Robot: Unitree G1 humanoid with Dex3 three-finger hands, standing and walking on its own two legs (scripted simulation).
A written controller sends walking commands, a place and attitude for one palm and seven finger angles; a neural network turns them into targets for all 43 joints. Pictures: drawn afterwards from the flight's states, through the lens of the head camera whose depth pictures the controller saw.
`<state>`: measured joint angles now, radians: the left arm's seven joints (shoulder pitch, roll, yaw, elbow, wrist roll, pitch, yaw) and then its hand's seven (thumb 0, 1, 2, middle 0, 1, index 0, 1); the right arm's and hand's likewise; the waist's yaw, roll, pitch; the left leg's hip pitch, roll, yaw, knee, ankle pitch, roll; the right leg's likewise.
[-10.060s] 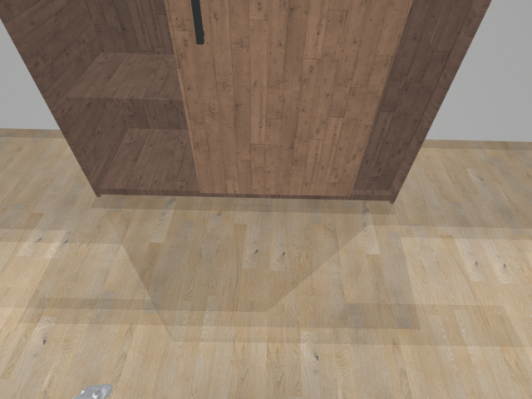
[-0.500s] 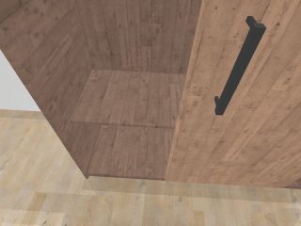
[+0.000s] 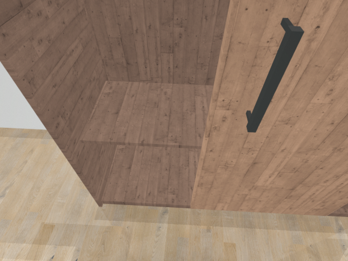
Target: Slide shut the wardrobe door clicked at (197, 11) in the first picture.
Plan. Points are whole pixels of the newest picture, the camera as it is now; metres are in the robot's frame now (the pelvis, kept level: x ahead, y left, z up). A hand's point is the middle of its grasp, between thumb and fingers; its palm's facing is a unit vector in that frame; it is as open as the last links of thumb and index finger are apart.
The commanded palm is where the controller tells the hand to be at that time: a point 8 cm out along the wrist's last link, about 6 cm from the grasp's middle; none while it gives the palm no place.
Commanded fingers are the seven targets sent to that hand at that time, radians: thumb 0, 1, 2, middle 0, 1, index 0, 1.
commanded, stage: raise the hand with hooked fingers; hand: right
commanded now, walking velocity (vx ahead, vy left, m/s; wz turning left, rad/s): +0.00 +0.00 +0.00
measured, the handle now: (266, 83) +0.47 -0.18 +0.18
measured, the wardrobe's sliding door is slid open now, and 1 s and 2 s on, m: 0.52 0.52 0.52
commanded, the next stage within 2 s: none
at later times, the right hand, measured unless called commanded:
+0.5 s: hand (264, 259) +0.15 -0.17 -0.01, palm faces -0.07 +1.00 +0.02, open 8.4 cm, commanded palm +0.12 -0.25 -0.01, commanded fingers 0.00 -0.41 -0.69 0.23 0.62 0.23 0.62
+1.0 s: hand (317, 240) +0.17 -0.24 +0.06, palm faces +0.03 +1.00 -0.07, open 11.5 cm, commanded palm +0.14 -0.29 +0.07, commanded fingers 0.00 0.17 -0.44 0.28 0.99 0.28 0.99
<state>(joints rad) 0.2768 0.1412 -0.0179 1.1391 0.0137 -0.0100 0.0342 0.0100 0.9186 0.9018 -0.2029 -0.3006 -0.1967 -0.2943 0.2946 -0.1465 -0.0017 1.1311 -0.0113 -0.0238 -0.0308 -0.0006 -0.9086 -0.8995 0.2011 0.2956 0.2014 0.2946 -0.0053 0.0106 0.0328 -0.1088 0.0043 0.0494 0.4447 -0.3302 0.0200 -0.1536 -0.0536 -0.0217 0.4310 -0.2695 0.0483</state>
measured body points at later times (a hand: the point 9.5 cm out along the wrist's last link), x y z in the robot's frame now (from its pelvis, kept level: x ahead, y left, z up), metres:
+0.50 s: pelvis -0.06 -0.01 -0.06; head -0.04 +0.00 +0.39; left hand +0.17 +0.24 -0.08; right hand +0.15 -0.22 -0.01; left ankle -0.06 +0.10 -0.74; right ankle -0.03 -0.15 -0.74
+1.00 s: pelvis -0.07 -0.02 -0.03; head -0.06 -0.02 +0.42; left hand +0.07 +0.22 -0.11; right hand +0.16 -0.30 +0.07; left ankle -0.06 +0.10 -0.74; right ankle -0.03 -0.15 -0.74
